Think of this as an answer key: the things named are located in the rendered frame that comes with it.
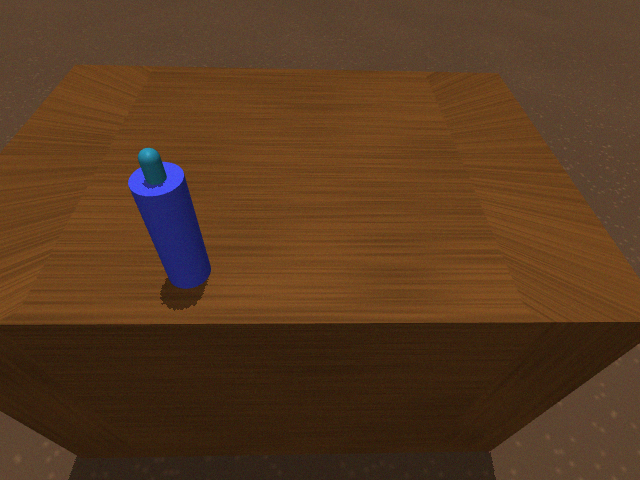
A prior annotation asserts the bottle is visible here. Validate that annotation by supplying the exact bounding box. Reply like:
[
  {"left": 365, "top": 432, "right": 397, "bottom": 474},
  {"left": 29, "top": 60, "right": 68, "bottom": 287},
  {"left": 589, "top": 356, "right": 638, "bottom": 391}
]
[{"left": 128, "top": 148, "right": 211, "bottom": 289}]

